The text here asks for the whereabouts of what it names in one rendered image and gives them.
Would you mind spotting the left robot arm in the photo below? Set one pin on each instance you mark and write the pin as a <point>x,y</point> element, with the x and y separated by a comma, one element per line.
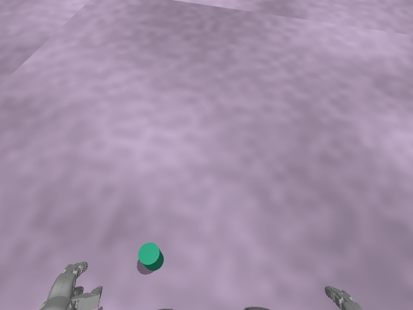
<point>57,303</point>

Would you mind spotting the right robot hand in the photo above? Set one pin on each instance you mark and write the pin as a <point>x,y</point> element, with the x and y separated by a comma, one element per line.
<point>342,299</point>

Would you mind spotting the can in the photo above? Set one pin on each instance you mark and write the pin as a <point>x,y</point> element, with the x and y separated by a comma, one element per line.
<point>150,256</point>

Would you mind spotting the left robot hand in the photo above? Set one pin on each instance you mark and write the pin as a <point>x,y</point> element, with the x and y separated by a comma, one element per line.
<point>64,285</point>

